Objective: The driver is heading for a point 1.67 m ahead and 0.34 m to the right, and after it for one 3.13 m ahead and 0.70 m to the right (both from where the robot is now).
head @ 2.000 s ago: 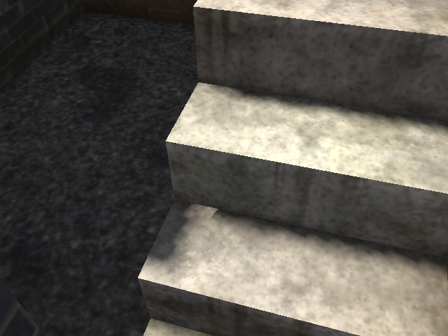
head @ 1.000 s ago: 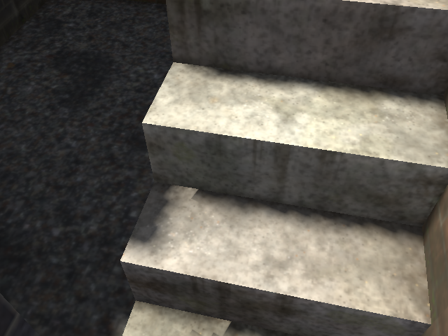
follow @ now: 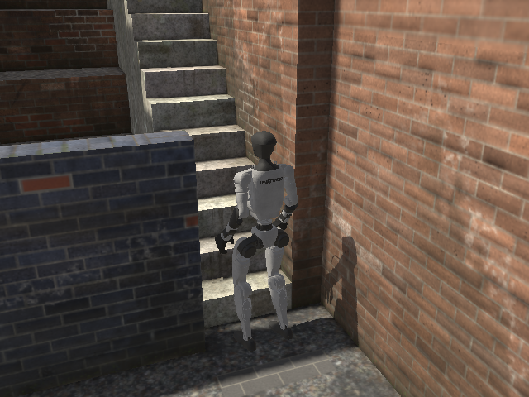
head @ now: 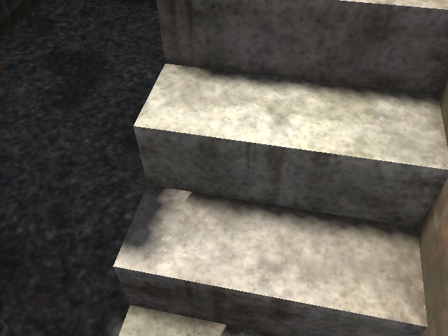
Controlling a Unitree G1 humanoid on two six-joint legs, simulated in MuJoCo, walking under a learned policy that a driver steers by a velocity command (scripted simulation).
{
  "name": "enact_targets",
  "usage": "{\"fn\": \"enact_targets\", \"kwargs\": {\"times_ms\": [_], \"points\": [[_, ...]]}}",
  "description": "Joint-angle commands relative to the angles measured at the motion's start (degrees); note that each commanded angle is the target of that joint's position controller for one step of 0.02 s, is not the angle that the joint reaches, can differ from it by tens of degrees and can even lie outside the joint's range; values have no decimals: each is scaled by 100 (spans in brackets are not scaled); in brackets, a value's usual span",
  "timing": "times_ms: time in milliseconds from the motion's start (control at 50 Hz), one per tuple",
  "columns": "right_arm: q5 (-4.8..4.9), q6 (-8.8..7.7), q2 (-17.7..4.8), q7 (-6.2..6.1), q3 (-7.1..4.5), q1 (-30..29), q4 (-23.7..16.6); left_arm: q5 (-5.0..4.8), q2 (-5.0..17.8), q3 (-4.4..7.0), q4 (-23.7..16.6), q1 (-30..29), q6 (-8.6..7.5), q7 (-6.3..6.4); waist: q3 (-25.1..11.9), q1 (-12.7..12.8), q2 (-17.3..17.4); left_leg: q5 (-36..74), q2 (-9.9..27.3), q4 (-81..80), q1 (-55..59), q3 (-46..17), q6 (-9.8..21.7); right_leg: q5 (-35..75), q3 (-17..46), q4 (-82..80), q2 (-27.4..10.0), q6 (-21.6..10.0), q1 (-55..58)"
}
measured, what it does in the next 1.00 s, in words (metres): stands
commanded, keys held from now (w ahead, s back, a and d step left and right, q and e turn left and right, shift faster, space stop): w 1.00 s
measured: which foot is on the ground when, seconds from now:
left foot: down 0.00-1.00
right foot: down 0.00-1.00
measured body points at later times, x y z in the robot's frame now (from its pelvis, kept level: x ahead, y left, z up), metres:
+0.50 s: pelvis +0.00 -0.01 +0.00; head +0.01 -0.01 +0.45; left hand +0.16 +0.19 -0.11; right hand +0.15 -0.23 -0.11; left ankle -0.02 +0.13 -0.74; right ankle -0.06 -0.12 -0.74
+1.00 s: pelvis +0.00 +0.00 +0.00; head +0.02 -0.01 +0.45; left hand +0.18 +0.19 -0.10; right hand +0.17 -0.22 -0.10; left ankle -0.02 +0.13 -0.74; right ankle -0.06 -0.12 -0.74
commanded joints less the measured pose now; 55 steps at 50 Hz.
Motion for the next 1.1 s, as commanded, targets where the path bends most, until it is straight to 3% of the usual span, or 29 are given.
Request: {"fn": "enact_targets", "kwargs": {"times_ms": [20,420,1100], "points": [[3,-82,-449,-17,-115,-200,-443,5,427,108,-390,-67,-82,0,-385,0,-140,1655,467,-169,103,-262,142,2016,409,-185,-570,-72,168],[11,-80,-416,-53,-184,-117,-701,24,335,148,-568,-264,-88,-17,-421,-8,-125,1576,486,-187,116,-194,102,1980,425,-229,-551,-67,118],[-5,-46,-156,-75,-354,-140,-1322,48,55,326,-1118,-423,-69,-66,-561,2,-105,1726,461,4,121,-117,63,1869,344,-56,-491,17,-78]]}}
Velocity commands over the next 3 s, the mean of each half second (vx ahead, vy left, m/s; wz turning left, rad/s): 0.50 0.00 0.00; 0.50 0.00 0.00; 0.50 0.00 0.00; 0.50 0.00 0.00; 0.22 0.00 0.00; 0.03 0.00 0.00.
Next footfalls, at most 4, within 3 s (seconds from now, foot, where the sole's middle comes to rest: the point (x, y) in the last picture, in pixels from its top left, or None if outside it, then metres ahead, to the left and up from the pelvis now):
none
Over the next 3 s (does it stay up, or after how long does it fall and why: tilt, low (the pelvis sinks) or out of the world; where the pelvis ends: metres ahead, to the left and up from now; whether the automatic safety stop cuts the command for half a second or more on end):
stays up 0.00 0.01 0.00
